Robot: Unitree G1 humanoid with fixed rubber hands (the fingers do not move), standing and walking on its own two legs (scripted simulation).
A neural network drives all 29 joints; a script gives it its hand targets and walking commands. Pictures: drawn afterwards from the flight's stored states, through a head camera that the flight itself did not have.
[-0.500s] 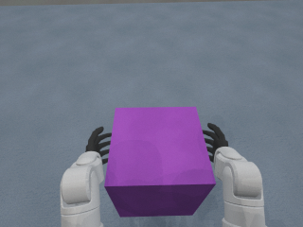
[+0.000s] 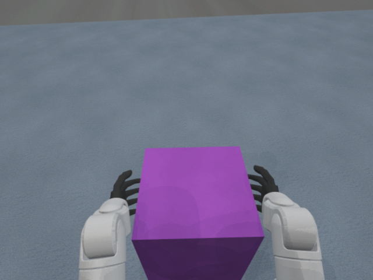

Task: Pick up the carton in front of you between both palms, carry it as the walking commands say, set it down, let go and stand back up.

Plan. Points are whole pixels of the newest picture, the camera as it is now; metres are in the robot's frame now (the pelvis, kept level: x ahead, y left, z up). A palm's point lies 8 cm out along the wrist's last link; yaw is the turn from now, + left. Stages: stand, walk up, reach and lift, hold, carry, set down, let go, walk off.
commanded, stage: carry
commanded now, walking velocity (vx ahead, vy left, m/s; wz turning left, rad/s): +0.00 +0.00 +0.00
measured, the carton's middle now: (193, 216) +0.27 +0.00 -0.01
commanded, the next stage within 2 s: hold in 1.46 s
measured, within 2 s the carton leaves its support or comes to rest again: neither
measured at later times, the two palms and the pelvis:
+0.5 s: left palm (123, 226) +0.23 +0.14 +0.04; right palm (270, 221) +0.23 -0.15 +0.04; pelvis -0.05 +0.00 +0.00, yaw +0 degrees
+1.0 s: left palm (126, 229) +0.23 +0.14 +0.04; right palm (276, 223) +0.22 -0.16 +0.04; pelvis -0.06 -0.01 +0.00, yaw +0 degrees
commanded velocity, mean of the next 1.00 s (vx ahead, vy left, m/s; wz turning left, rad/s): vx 0.00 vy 0.00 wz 0.00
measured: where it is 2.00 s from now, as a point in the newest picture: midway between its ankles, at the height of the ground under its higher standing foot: outside the picture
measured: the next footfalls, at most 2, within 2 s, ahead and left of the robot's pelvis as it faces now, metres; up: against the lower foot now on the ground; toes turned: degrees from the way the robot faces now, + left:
none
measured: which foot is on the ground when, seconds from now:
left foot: down 0.00-1.00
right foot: down 0.00-1.00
